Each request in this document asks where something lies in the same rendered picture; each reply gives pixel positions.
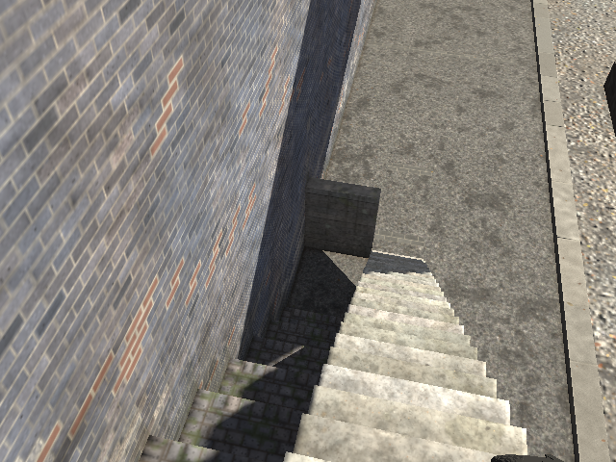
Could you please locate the stairs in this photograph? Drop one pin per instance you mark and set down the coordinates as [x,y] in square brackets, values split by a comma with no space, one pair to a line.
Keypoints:
[402,383]

